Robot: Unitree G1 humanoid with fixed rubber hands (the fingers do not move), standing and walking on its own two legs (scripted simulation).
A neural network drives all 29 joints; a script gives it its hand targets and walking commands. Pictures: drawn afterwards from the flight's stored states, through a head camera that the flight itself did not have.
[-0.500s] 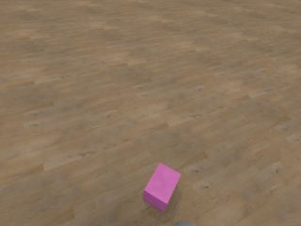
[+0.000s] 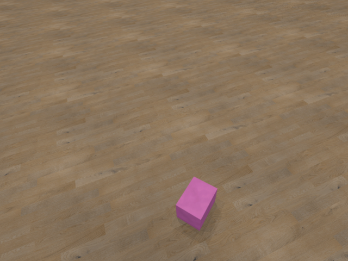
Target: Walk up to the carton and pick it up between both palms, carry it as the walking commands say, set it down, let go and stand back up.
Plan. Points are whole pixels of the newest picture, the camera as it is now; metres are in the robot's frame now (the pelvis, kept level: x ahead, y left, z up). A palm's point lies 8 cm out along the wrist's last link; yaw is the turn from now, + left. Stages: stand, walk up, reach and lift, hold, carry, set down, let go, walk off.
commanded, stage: walk up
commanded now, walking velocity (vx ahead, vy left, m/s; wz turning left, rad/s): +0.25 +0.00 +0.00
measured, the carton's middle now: (196, 203) +0.57 -0.08 -0.70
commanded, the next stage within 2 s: none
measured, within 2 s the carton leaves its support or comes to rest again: neither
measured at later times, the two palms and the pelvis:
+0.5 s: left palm out of the picture +0.16 +0.26 -0.14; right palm out of the picture +0.00 -0.19 -0.14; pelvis +0.08 +0.02 -0.01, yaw -2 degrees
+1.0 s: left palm out of the picture +0.14 +0.25 -0.18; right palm out of the picture +0.05 -0.22 -0.14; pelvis +0.07 +0.02 -0.02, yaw -1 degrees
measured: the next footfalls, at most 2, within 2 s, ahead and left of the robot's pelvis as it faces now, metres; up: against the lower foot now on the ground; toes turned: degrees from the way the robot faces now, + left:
left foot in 0.16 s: +0.01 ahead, +0.13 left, +0.00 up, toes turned +7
right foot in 0.56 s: +0.23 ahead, -0.10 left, +0.00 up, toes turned -8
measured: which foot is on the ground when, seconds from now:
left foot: up 0.00-0.14, down 0.16-0.58, up 0.60-0.94, down 0.96-1.00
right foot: down 0.00-0.18, up 0.20-0.54, down 0.56-0.98, up 1.00-1.00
